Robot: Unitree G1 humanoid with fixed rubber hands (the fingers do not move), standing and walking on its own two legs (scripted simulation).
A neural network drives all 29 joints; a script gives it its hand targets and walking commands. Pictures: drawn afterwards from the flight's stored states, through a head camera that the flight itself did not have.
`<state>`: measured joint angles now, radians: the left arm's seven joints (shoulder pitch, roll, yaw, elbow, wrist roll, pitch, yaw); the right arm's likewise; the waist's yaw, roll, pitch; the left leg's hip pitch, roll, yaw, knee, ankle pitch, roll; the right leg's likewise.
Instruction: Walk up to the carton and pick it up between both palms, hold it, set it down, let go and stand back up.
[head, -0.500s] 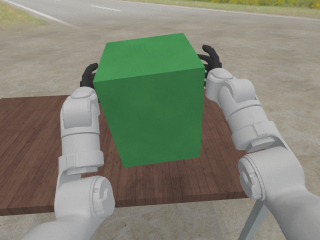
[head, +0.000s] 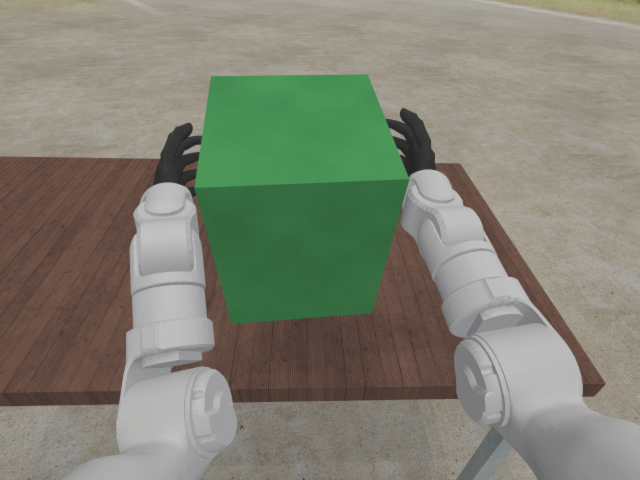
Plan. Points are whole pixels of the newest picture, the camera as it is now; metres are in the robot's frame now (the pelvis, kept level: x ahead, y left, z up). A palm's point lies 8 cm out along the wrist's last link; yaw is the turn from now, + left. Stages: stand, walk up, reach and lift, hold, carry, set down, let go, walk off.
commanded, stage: set down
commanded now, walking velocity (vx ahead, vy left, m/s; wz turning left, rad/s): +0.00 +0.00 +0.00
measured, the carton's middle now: (297, 203) +0.41 +0.03 +0.19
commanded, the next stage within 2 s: none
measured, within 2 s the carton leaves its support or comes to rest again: neither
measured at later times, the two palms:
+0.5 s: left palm (188, 194) +0.37 +0.15 +0.23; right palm (428, 185) +0.38 -0.14 +0.23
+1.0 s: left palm (200, 224) +0.38 +0.15 +0.18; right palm (419, 199) +0.40 -0.14 +0.19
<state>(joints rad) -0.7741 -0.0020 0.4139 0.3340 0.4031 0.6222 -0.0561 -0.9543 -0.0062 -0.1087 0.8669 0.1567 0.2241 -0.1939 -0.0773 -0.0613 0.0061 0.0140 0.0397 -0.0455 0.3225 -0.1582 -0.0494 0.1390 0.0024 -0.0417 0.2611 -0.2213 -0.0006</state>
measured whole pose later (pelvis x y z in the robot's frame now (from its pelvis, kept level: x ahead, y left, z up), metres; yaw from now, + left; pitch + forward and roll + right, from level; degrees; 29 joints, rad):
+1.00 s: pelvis +0.00 -0.01 +0.00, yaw -1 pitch -6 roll +0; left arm -0.73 -0.09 0.41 0.46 0.38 0.47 0.06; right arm -0.93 -0.03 -0.24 1.02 0.00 0.04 -0.08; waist 0.00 -0.03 0.00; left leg -0.05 0.06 -0.04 0.29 -0.13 -0.06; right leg 0.04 0.02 -0.03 0.28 -0.22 -0.02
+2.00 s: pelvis +0.00 -0.02 +0.00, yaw -4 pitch +6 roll +0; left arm -0.75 -0.18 0.54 0.61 0.38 0.27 0.12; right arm -0.97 -0.06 -0.40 1.14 -0.21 -0.07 0.00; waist 0.10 0.01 -0.06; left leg -0.26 0.09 0.01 0.26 -0.09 -0.08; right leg -0.22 0.05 0.01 0.31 -0.19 -0.04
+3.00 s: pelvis +0.00 -0.02 +0.00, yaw -5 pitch +9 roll +0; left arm -0.74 -0.24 0.61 0.63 0.45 0.16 0.12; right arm -0.94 -0.04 -0.56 1.12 -0.35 -0.14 0.06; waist 0.12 -0.01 -0.07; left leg -0.32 0.09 0.04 0.25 -0.08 -0.07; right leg -0.29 0.05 0.04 0.31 -0.18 -0.03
